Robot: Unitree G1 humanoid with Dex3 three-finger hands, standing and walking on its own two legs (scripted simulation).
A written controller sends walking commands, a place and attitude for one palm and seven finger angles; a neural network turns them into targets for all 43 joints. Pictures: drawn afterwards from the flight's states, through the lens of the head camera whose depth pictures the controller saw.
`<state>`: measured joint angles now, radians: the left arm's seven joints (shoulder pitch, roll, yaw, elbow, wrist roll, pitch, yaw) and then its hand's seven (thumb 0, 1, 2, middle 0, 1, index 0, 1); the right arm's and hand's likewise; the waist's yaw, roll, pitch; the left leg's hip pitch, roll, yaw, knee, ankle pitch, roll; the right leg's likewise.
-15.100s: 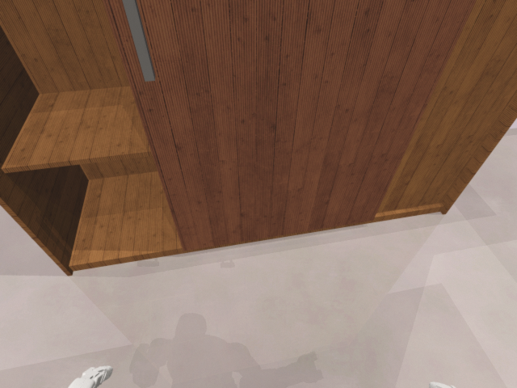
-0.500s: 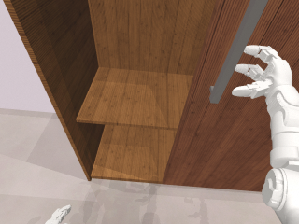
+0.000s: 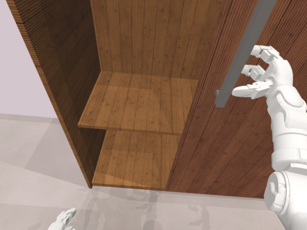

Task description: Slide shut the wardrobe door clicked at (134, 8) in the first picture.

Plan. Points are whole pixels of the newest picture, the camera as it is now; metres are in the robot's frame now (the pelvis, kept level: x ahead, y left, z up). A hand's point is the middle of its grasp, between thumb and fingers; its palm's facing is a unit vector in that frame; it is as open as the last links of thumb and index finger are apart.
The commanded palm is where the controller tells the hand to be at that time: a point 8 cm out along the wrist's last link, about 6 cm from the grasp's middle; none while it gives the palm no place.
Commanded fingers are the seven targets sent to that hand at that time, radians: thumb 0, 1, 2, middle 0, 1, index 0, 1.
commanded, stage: slide the fingers in behind the handle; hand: right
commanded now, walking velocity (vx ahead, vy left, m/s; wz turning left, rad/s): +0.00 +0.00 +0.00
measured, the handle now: (240, 48) +0.49 -0.14 +0.28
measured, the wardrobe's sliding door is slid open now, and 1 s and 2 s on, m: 0.48 0.48 0.48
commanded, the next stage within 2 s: grip the handle and tug to test in 1.64 s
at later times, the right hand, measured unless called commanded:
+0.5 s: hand (247, 79) +0.41 -0.15 +0.24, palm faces -0.01 +1.00 -0.01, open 14.1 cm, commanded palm +0.39 -0.21 +0.23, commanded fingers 0.00 0.50 -0.30 0.30 1.20 0.30 1.20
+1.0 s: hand (239, 77) +0.42 -0.14 +0.23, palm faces -0.03 +1.00 +0.00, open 14.1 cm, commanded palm +0.40 -0.19 +0.23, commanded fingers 0.00 0.50 -0.30 0.30 1.20 0.30 1.20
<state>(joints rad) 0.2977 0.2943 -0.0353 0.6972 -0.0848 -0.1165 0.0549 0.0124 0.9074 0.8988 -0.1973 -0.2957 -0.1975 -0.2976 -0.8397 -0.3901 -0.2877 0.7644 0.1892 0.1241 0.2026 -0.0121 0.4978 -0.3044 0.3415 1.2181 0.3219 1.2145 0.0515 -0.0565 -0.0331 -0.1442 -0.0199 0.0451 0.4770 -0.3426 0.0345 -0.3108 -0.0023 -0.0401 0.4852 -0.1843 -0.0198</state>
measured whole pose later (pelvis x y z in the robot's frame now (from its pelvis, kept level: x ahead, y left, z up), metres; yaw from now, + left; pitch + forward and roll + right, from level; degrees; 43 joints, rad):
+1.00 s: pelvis -0.01 -0.01 +0.00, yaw -1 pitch +0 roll +0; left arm 0.26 0.27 -0.04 0.72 -0.09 -0.12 0.04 0.01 0.91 0.90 -0.20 -0.30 -0.20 -0.30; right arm -0.81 -0.29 -0.19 0.61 0.21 0.19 0.11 -0.01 0.50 -0.30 0.30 1.20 0.27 1.21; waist 0.02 -0.06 -0.02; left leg -0.13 -0.01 0.06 0.47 -0.34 0.03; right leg -0.30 0.01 -0.03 0.48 -0.17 -0.03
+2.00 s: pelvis +0.00 +0.00 +0.00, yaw +0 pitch -1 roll +0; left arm 0.25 0.28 -0.03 0.69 -0.08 -0.07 0.04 0.01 0.91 0.90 -0.20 -0.30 -0.20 -0.30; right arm -0.75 -0.28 -0.21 0.52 0.20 0.23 0.09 -0.01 0.25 -0.41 0.33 1.23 0.29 1.22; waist 0.03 -0.06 -0.03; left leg -0.10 -0.02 0.05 0.45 -0.34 0.04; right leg -0.27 0.00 -0.03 0.47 -0.18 -0.01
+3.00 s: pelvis +0.02 +0.00 +0.00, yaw +0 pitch -1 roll -1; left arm 0.21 0.26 -0.04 0.65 -0.07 -0.02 0.02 0.01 0.91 0.90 -0.20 -0.30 -0.20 -0.30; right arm -0.64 -0.24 -0.21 0.34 0.20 0.30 0.04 0.01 -0.70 -0.80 0.34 1.35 0.20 1.35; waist 0.03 -0.06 -0.04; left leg -0.08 -0.01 0.04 0.44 -0.36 0.04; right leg -0.24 0.01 -0.04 0.45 -0.20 -0.01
